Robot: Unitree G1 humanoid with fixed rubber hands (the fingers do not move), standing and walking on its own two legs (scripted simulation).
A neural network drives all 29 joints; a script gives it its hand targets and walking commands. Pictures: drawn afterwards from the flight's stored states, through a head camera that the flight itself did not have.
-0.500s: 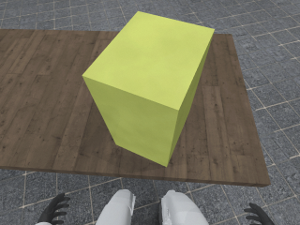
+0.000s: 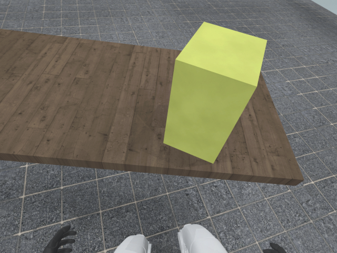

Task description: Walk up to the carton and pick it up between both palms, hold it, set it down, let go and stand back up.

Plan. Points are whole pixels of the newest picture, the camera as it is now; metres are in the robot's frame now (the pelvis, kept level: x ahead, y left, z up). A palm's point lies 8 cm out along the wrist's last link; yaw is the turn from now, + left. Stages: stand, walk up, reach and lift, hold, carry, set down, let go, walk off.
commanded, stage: walk up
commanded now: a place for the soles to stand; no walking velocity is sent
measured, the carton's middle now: (208, 97) +0.47 -0.10 +0.10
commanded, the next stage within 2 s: none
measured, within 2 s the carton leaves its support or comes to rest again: neither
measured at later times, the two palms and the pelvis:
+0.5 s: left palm out of the picture -0.04 +0.26 -0.11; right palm out of the picture +0.01 -0.32 -0.12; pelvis -0.09 -0.04 -0.02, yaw -7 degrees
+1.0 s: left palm out of the picture -0.09 +0.27 -0.09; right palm out of the picture -0.26 -0.30 -0.10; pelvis -0.20 +0.00 +0.01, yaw -8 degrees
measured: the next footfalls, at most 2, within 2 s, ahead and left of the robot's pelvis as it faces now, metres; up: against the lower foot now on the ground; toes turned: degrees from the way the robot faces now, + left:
right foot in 0.44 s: +0.03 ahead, -0.13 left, -0.02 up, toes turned -1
left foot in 0.80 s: -0.09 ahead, +0.09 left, -0.01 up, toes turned -8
